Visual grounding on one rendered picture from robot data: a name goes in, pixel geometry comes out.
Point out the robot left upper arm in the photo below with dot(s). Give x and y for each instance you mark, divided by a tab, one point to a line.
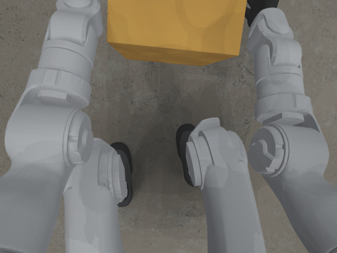
44	144

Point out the right robot hand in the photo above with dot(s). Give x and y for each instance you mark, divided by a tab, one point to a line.
256	6

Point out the robot right forearm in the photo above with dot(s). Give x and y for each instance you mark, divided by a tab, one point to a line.
278	72

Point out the robot right upper arm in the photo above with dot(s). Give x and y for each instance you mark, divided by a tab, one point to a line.
292	160

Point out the right robot shin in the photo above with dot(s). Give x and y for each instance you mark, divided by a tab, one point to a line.
215	123

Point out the carton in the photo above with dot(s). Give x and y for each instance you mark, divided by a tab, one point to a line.
188	32

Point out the robot right thigh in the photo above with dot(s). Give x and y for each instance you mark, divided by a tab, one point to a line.
233	224

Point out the robot left forearm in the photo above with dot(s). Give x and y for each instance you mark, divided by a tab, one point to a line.
62	77

